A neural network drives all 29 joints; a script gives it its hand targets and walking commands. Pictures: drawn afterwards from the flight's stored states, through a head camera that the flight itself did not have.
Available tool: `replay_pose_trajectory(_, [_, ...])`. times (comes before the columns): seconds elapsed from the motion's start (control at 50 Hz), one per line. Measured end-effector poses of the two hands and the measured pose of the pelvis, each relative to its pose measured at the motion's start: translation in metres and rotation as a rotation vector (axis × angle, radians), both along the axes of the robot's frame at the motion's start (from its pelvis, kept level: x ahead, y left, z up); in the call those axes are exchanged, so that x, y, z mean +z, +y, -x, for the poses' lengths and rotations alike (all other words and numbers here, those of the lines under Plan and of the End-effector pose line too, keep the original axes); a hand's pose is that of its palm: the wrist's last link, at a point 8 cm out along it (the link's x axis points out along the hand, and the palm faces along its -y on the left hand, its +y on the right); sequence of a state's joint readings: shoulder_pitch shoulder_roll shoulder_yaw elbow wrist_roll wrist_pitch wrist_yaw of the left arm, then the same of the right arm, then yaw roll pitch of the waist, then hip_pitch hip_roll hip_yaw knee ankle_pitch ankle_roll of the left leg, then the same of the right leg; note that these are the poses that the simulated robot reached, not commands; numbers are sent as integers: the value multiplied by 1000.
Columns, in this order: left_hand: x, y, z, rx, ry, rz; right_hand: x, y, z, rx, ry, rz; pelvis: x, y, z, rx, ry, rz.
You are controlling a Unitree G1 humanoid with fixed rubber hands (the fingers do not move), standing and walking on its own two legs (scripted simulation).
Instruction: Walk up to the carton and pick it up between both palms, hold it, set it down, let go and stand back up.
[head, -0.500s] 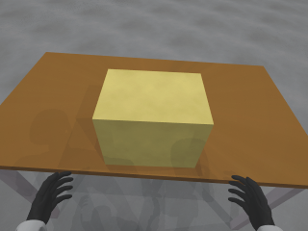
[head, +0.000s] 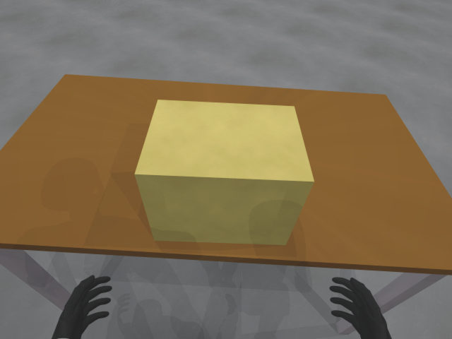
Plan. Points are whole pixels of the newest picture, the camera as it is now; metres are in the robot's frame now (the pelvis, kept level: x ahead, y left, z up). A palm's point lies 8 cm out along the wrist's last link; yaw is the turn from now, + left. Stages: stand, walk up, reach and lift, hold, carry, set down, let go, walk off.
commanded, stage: set down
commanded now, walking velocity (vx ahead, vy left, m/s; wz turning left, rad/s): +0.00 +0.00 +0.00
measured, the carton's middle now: (223, 174) +0.43 +0.01 +0.04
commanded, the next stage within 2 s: let go in 0.50 s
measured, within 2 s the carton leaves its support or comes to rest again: neither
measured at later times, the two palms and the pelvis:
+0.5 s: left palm out of the picture +0.14 +0.24 -0.06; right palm out of the picture +0.15 -0.22 -0.05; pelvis +0.00 +0.00 +0.00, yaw +0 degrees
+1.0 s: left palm out of the picture +0.14 +0.23 -0.09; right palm out of the picture +0.14 -0.22 -0.09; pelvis +0.00 +0.00 -0.01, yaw +0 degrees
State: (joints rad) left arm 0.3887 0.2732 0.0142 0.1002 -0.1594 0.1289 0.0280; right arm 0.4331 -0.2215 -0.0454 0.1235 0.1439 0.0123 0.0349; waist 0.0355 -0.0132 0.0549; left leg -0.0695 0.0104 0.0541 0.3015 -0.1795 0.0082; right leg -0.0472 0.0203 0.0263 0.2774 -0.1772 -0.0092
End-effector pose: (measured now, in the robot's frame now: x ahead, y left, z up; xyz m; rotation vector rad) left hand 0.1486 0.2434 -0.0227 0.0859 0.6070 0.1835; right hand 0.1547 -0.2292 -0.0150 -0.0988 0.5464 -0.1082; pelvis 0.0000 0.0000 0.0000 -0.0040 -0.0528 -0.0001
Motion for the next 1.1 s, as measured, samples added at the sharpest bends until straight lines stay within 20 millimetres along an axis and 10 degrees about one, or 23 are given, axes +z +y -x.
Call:
replay_pose_trajectory(0.88, [-60,-11,6,-52,231,-22,-65,13,13,31,158,43,-5,2,5,-1,-17,-1])
replay_pose_trajectory(1.1, [-73,19,20,-92,298,-133,-86,-27,28,41,363,170,-9,2,2,15,12,-3])
